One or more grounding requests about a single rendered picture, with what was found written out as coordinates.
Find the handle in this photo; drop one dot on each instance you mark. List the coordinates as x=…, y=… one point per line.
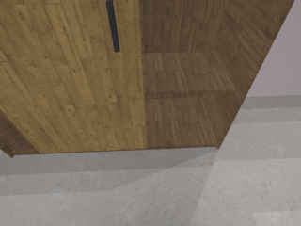
x=113, y=25

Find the wardrobe door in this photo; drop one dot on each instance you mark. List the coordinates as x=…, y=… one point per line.
x=61, y=82
x=12, y=136

